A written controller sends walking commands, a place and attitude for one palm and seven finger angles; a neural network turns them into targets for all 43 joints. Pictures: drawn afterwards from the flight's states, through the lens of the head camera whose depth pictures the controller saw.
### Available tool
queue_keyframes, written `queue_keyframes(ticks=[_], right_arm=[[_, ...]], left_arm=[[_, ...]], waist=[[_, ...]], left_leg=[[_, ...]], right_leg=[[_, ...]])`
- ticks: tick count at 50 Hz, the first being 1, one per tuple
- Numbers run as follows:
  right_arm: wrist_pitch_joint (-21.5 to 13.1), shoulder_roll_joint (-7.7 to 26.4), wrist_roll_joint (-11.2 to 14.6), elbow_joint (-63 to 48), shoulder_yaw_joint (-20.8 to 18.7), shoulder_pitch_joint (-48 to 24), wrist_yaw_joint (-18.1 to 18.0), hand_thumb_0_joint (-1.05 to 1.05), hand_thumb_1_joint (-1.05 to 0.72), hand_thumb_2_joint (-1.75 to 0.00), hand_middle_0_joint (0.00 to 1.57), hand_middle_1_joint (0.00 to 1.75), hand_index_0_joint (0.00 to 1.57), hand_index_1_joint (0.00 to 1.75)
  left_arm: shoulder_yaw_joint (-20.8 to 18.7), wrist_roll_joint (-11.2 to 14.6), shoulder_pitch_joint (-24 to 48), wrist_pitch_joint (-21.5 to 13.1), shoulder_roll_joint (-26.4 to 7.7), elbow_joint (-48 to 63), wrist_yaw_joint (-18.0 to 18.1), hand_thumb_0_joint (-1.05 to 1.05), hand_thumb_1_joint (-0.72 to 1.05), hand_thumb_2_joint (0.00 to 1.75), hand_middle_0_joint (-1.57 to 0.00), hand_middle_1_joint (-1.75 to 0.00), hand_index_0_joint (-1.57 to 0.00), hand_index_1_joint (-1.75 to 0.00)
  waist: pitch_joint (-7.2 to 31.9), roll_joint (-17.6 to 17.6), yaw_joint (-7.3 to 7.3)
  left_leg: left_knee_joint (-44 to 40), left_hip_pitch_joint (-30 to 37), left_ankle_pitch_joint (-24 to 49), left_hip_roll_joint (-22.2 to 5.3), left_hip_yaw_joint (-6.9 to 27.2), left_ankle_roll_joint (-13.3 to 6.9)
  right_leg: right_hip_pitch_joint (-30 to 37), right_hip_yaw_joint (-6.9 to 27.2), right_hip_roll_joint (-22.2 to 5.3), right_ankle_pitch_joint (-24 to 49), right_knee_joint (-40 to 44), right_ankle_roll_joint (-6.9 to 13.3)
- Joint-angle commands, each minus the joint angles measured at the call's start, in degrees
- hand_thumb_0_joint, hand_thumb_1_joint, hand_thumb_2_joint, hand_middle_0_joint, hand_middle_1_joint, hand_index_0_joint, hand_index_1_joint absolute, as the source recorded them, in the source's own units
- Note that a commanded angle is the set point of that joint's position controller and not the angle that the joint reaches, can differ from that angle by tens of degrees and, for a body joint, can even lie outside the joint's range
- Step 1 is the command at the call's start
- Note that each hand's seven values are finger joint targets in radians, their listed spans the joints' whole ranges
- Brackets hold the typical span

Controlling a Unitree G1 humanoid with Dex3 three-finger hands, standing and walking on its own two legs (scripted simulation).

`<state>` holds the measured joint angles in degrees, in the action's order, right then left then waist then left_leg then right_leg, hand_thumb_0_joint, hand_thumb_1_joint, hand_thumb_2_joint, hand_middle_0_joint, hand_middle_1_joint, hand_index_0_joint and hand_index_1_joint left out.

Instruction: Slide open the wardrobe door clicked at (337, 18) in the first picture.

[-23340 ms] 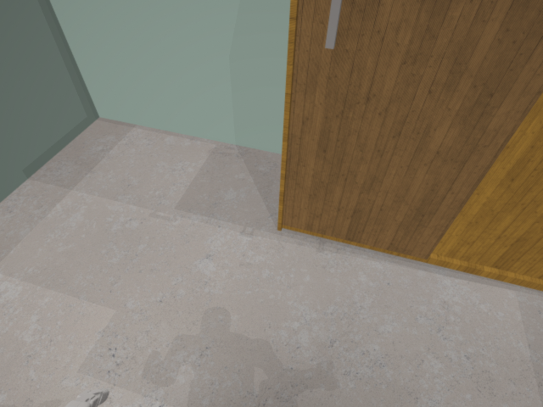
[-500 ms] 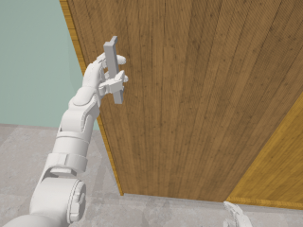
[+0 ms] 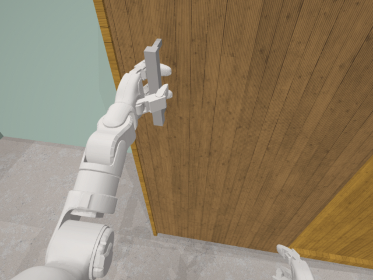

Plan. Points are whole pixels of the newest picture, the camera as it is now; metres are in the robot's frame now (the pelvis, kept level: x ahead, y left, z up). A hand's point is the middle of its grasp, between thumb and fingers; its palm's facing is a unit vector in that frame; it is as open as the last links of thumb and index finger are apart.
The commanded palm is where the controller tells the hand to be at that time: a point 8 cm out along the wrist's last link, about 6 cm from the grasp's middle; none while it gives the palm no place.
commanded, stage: tug the door sideways, standing still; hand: left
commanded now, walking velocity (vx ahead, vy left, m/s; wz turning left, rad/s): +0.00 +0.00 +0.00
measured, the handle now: (158, 84) +0.46 +0.11 +0.21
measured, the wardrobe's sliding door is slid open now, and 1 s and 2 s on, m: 0.00 0.00 0.07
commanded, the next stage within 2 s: step sideways, sliding the door along in 0.68 s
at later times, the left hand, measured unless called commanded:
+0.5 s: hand (163, 99) +0.40 +0.09 +0.21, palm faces -0.03 -1.00 -0.07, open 6.0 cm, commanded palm +0.37 +0.08 +0.21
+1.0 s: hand (165, 101) +0.41 +0.08 +0.20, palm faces +0.03 -1.00 -0.09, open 6.1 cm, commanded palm +0.39 +0.09 +0.21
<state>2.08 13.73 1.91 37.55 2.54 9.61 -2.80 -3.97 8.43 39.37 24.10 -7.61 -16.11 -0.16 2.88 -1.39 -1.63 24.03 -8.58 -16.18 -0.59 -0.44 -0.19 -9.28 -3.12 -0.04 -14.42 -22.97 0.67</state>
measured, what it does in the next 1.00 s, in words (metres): stands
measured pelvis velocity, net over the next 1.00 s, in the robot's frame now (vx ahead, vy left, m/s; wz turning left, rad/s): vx -0.03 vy -0.02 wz -0.01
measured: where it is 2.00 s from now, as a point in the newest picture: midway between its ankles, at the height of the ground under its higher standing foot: outside the picture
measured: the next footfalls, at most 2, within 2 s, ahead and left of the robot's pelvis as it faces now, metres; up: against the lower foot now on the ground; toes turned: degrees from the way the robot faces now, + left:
right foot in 1.14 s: +0.06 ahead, -0.19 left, +0.00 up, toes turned -2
right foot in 1.54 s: +0.14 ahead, -0.32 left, -0.01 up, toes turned -1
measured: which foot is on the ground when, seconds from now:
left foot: down 0.00-1.00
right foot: down 0.00-0.90, up 0.92-1.00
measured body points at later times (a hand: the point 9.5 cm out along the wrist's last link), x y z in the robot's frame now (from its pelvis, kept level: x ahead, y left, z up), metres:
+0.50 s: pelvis -0.03 +0.01 +0.00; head -0.03 +0.00 +0.45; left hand +0.40 +0.14 +0.22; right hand +0.12 -0.20 -0.12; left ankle -0.04 +0.12 -0.74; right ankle -0.03 -0.11 -0.74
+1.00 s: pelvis -0.03 -0.02 -0.01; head +0.00 -0.02 +0.44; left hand +0.40 +0.14 +0.21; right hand +0.12 -0.24 -0.12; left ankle -0.04 +0.12 -0.74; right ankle -0.05 -0.12 -0.71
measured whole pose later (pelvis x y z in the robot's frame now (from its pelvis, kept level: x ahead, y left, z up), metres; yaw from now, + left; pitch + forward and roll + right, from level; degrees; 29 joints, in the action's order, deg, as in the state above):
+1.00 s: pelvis -0.03 -0.02 -0.01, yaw -1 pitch +0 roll +0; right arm -2.9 9.8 1.2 39.3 1.6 11.7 -4.5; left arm -0.1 7.4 44.5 -2.2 -12.4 -30.6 6.1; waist -2.0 -0.6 -1.3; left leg 32.1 -14.2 -18.3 -2.0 -0.6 0.6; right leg -21.7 -0.9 1.5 -25.9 -48.4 0.4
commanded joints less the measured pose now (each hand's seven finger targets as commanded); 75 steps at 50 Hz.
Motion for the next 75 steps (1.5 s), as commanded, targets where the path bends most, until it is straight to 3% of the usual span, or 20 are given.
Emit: queue_keyframes(ticks=[1, 15, 39, 40, 41, 44, 47, 48, 51, 55, 58, 59, 62, 63, 64, 65, 67, 69, 73, 75], right_arm=[[-3.27, 4.91, -0.11, -7.82, -1.78, -4.63, -0.13, 0.0, -0.9, -0.9, 0.2, 0.3, 0.2, 0.3], [-6.11, 4.41, -0.03, -5.69, -1.51, -3.3, 1.5, 0.0, -0.9, -0.9, 0.2, 0.3, 0.2, 0.3], [-10.06, 5.52, 0.21, -3.16, -1.76, -0.72, 1.89, 0.0, -0.9, -0.9, 0.2, 0.3, 0.2, 0.3], [-9.39, 7.58, 0.32, -3.73, -2.83, 0.38, -0.37, 0.0, -0.9, -0.9, 0.2, 0.3, 0.2, 0.3], [-8.63, 5.96, -0.06, -3.13, -2.57, -0.95, -1.0, 0.0, -0.9, -0.9, 0.2, 0.3, 0.2, 0.3], [-8.23, 4.65, -0.19, -5.74, -2.43, -3.21, -2.34, 0.0, -0.9, -0.9, 0.2, 0.3, 0.2, 0.3], [-7.55, 3.71, -0.89, -6.1, -3.08, -3.86, -2.65, 0.0, -0.9, -0.9, 0.2, 0.3, 0.2, 0.3], [-7.29, 3.7, -0.72, -6.11, -3.41, -3.51, -2.53, 0.0, -0.9, -0.9, 0.2, 0.3, 0.2, 0.3], [-6.67, 4.07, -0.42, -6.55, -3.98, -3.58, -1.32, 0.0, -0.9, -0.9, 0.2, 0.3, 0.2, 0.3], [-6.44, 3.91, 0.42, -9.6, -3.91, -4.89, -0.65, 0.0, -0.9, -0.9, 0.2, 0.3, 0.2, 0.3], [-6.09, 1.63, 1.23, -10.27, -3.27, -9.44, -1.11, 0.0, -0.9, -0.9, 0.2, 0.3, 0.2, 0.3], [-6.37, 1.29, 0.78, -9.3, -3.2, -10.14, -1.37, 0.0, -0.9, -0.9, 0.2, 0.3, 0.2, 0.3], [-6.35, 1.81, 0.57, -7.73, -4.63, -8.06, -1.31, 0.0, -0.9, -0.9, 0.2, 0.3, 0.2, 0.3], [-6.63, 3.04, 0.35, -7.42, -5.15, -7.52, -1.48, 0.0, -0.9, -0.9, 0.2, 0.3, 0.2, 0.3], [-6.36, 4.64, -0.33, -9.02, -6.02, -6.94, -0.65, 0.0, -0.9, -0.9, 0.2, 0.3, 0.2, 0.3], [-5.83, 4.34, -0.21, -9.75, -5.66, -6.26, 1.49, 0.0, -0.9, -0.9, 0.2, 0.3, 0.2, 0.3], [-5.52, 4.9, 0.06, -10.46, -6.55, -8.32, 2.5, 0.0, -0.9, -0.9, 0.2, 0.3, 0.2, 0.3], [-6.08, 4.93, 0.35, -11.15, -6.64, -7.23, 2.7, 0.0, -0.9, -0.9, 0.2, 0.3, 0.2, 0.3], [-8.49, 5.05, 0.73, -12.99, -6.04, -7.51, 2.28, 0.0, -0.9, -0.9, 0.2, 0.3, 0.2, 0.3], [-9.89, 4.24, 1.35, -13.92, -5.41, -8.7, 2.17, 0.0, -0.9, -0.9, 0.2, 0.3, 0.2, 0.3]], left_arm=[[5.55, -0.01, 31.66, -4.06, 1.53, 9.84, -0.43, 0.0, 0.9, 0.9, -0.45, -1.4, -0.45, -1.4], [14.86, 0.28, 43.59, -10.61, 11.31, 1.98, -0.39, 0.0, 0.9, 0.9, -0.45, -1.4, -0.45, -1.4], [11.64, 1.75, 50.42, -16.84, 8.01, -5.55, -0.41, 0.0, 0.9, 0.9, -0.45, -1.4, -0.45, -1.4], [-2.89, -2.88, 46.76, -25.19, -17.5, -2.73, 3.41, 0.0, 0.9, 0.9, -0.45, -1.4, -0.45, -1.4], [2.74, -3.61, 39.79, -27.71, -8.89, -6.98, 3.7, 0.0, 0.9, 0.9, -0.45, -1.4, -0.45, -1.4], [9.77, -2.62, 39.65, -30.97, -0.34, -1.58, 2.72, 0.0, 0.9, 0.9, -0.45, -1.4, -0.45, -1.4], [11.16, -2.35, 43.64, -32.53, -0.22, 3.98, 2.97, 0.0, 0.9, 0.9, -0.45, -1.4, -0.45, -1.4], [10.39, -2.22, 43.54, -32.71, -1.43, 5.36, 3.07, 0.0, 0.9, 0.9, -0.45, -1.4, -0.45, -1.4], [11.3, -2.43, 42.79, -33.73, 0.04, 10.75, 3.18, 0.0, 0.9, 0.9, -0.45, -1.4, -0.45, -1.4], [15.2, -3.25, 40.13, -34.27, 3.37, 16.11, 2.43, 0.0, 0.9, 0.9, -0.45, -1.4, -0.45, -1.4], [16.44, -5.35, 36.14, -33.74, 2.43, 19.77, 2.81, 0.0, 0.9, 0.9, -0.45, -1.4, -0.45, -1.4], [15.58, -5.41, 36.11, -33.63, 0.41, 21.87, 3.18, 0.0, 0.9, 0.9, -0.45, -1.4, -0.45, -1.4], [15.0, -5.18, 32.85, -33.49, 0.42, 27.02, 3.0, 0.0, 0.9, 0.9, -0.45, -1.4, -0.45, -1.4], [16.27, -4.66, 33.92, -33.97, 1.67, 29.91, 2.85, 0.0, 0.9, 0.9, -0.45, -1.4, -0.45, -1.4], [18.01, -3.77, 33.47, -34.78, 4.15, 31.13, 2.27, 0.0, 0.9, 0.9, -0.45, -1.4, -0.45, -1.4], [17.64, -4.13, 34.64, -35.33, 4.19, 30.91, 1.91, 0.0, 0.9, 0.9, -0.45, -1.4, -0.45, -1.4], [15.6, -4.81, 34.07, -35.53, 2.76, 30.32, 1.91, 0.0, 0.9, 0.9, -0.45, -1.4, -0.45, -1.4], [14.44, -4.64, 33.28, -35.61, 1.12, 33.23, 2.41, 0.0, 0.9, 0.9, -0.45, -1.4, -0.45, -1.4], [15.25, -4.93, 27.12, -33.63, 0.84, 35.44, 2.45, 0.0, 0.9, 0.9, -0.45, -1.4, -0.45, -1.4], [14.22, -5.37, 23.98, -33.8, -1.01, 38.27, 2.31, 0.0, 0.9, 0.9, -0.45, -1.4, -0.45, -1.4]], waist=[[18.15, 2.24, 3.84], [17.62, -0.48, 5.96], [17.81, 1.89, 6.23], [13.28, 4.21, 3.0], [11.98, 4.98, 3.36], [11.95, -0.89, 4.32], [11.69, -10.88, 4.92], [11.95, -8.93, 4.78], [13.72, -9.75, 4.39], [16.84, -8.43, 4.72], [17.07, 10.53, 3.73], [14.04, 9.3, 3.34], [14.82, 7.42, 4.2], [17.19, -0.64, 6.27], [19.84, -14.79, 5.48], [21.55, -12.47, 4.17], [16.44, -7.41, 4.02], [15.38, -9.87, 4.14], [16.2, -16.64, 3.94], [16.43, -13.0, 2.62]], left_leg=[[1.47, 8.51, 28.57, 0.65, 0.53, -1.54], [2.01, 10.8, 24.41, -0.33, 4.02, -0.24], [2.21, 6.68, 16.71, 0.39, 4.23, -0.36], [1.96, -1.46, 11.76, -3.72, 4.86, -3.25], [1.47, -1.44, 6.86, -3.97, 4.66, -3.26], [-2.08, 1.86, -1.83, -11.24, 12.46, -5.94], [-4.11, 14.4, 10.92, -22.34, 25.79, -13.68], [-2.65, 17.95, 18.37, -23.6, 26.59, -14.53], [5.17, 20.89, 37.66, -22.64, 15.16, -11.46], [10.7, 11.1, 34.38, -16.14, 3.29, -5.64], [23.77, -10.96, -2.27, -4.0, -3.11, 0.25], [25.08, -12.8, -12.53, -1.52, -1.64, 0.6], [14.21, -3.85, -3.08, -5.51, -1.79, 0.08], [4.86, 11.3, 21.92, -12.16, 3.68, -3.11], [5.07, 25.68, 58.15, -25.88, 19.38, -9.56], [6.36, 27.47, 66.46, -30.47, 21.74, -11.96], [6.92, 27.1, 55.08, -29.72, 13.64, -11.9], [8.59, 28.59, 53.36, -26.66, 8.39, -9.54], [13.63, 22.56, 51.63, -18.11, -4.44, -2.63], [20.63, 14.41, 44.43, -15.22, -6.05, -1.38]], right_leg=[[3.31, 0.45, 0.47, 28.61, -1.71, 1.35], [-4.04, -0.27, 0.82, 18.89, -2.91, 1.98], [-5.33, -0.11, 0.74, 14.68, -3.56, 1.98], [-3.44, 2.35, -1.89, 6.73, -3.0, -0.52], [-2.9, 2.33, -2.61, 4.87, -2.89, -0.68], [-8.66, 1.32, -0.74, -0.67, -12.73, -0.69], [-25.12, 4.96, 0.13, -14.84, -30.76, -0.15], [-28.18, 6.25, -0.66, -16.61, -32.97, -0.07], [-23.72, 6.47, -2.39, -13.47, -24.33, 0.75], [-2.59, -1.3, 0.57, 3.67, -8.76, -0.01], [11.95, 14.65, -14.82, 36.1, -2.94, 5.53], [8.6, 14.57, -16.64, 37.42, -2.33, 6.38], [5.72, 9.13, -12.71, 48.17, -13.2, 5.73], [-6.87, 3.2, -8.43, 38.61, -24.1, 0.85], [-24.32, 0.74, -1.16, 0.58, -37.24, -2.86], [-27.06, 6.71, -2.42, -18.79, -44.44, -1.22], [-31.23, 7.99, -4.24, -16.71, -42.45, -0.69], [-30.34, 6.55, -4.16, -12.98, -34.08, -0.67], [-13.09, -2.68, 0.49, 0.52, -16.56, -1.8], [-0.63, -3.85, 0.56, 15.94, -7.32, -2.17]])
